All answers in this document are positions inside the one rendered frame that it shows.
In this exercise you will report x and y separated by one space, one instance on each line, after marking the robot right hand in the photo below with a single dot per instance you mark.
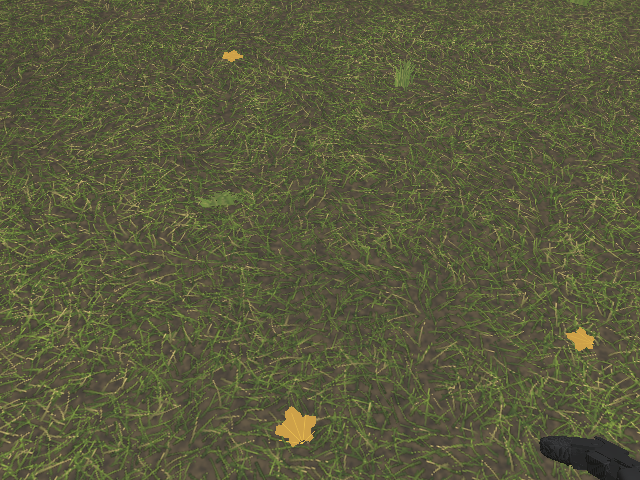
599 457

